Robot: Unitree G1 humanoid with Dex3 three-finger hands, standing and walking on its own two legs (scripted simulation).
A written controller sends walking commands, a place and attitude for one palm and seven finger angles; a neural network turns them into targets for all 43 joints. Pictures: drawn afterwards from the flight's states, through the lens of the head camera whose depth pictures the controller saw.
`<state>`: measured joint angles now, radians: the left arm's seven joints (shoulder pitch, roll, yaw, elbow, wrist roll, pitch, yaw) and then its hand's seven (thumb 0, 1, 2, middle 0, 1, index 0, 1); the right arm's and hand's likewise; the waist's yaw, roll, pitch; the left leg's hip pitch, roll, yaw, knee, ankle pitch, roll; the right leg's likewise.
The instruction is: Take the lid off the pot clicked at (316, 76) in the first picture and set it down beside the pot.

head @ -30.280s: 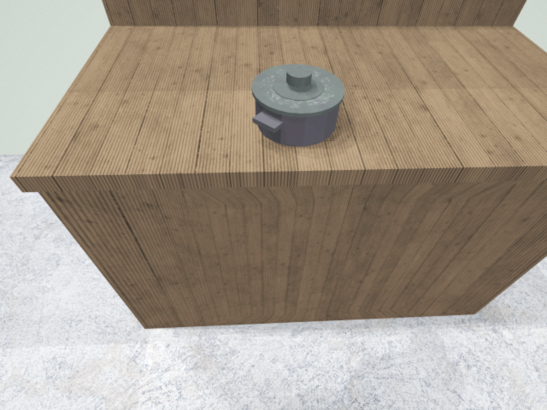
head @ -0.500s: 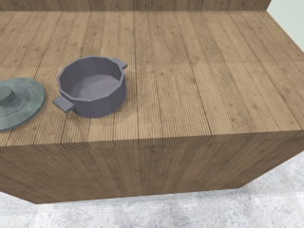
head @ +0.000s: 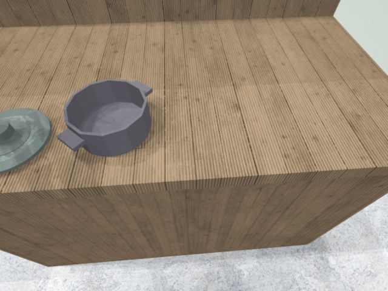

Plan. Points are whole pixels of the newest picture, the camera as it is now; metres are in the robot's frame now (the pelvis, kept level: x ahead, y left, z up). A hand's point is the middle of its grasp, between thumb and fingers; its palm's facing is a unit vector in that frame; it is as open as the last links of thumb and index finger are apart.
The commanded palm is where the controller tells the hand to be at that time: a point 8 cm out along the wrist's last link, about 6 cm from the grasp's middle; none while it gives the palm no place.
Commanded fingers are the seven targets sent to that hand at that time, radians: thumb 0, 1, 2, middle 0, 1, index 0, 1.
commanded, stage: draw the hand back to the body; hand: left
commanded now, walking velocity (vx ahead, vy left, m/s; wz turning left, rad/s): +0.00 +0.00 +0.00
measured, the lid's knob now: out of the picture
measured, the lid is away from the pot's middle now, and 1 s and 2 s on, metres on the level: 0.23 0.23 0.23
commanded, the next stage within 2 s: none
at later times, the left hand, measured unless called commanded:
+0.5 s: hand out of the picture +0.39 +0.32 +0.27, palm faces +0.48 -0.77 -0.41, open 11.0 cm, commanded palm +0.33 +0.36 +0.29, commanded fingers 0.00 0.09 0.76 -0.36 -0.72 -0.36 -0.72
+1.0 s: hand out of the picture +0.32 +0.28 +0.29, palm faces +0.61 -0.77 -0.21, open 9.0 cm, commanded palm +0.26 +0.31 +0.28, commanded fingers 0.00 0.69 0.86 -0.24 -0.41 -0.24 -0.41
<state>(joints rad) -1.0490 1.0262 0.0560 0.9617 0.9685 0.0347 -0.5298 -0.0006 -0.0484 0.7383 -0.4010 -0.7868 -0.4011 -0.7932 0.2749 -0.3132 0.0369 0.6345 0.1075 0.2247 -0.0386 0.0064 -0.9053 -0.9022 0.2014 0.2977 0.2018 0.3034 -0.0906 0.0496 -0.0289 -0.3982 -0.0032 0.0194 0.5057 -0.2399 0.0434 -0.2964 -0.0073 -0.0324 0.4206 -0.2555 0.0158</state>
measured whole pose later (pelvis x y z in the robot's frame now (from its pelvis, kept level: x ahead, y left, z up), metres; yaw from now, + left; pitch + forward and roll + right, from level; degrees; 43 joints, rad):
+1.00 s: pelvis +0.02 -0.04 +0.01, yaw -1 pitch -2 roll +0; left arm -0.25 0.53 0.54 0.04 -0.11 -0.06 0.07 0.00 0.45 0.83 -0.29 -0.53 -0.29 -0.53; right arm 0.17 -0.29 0.01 0.69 0.05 -0.03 -0.06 0.01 -0.91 -0.90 0.20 0.30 0.20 0.30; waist 0.05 0.06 0.03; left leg -0.09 0.03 0.03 0.35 -0.22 -0.01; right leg -0.01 0.03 -0.02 0.30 -0.24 -0.03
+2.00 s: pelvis -0.01 -0.02 +0.01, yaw -1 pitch -6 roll -1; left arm 0.32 0.38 0.43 -0.64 -0.14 -0.13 0.06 0.01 0.89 0.90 -0.21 -0.30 -0.21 -0.31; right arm 0.14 -0.20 0.03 0.68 0.00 -0.08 -0.06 0.01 -0.90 -0.90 0.20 0.30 0.20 0.30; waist 0.08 0.05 0.03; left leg -0.06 0.02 0.03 0.38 -0.21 0.01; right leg 0.03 0.01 -0.02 0.30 -0.22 -0.01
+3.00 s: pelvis -0.11 +0.03 -0.01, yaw +0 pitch +0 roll -3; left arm 0.38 0.44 0.51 -0.76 -0.08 -0.24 0.12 0.01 0.89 0.90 -0.21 -0.30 -0.21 -0.31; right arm 0.23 -0.21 -0.01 0.60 0.03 -0.04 -0.06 0.01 -0.90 -0.90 0.20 0.30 0.20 0.30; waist -0.02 0.00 0.00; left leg -0.38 -0.01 -0.01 0.64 -0.25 0.05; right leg -0.32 0.01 0.00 0.54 -0.22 0.02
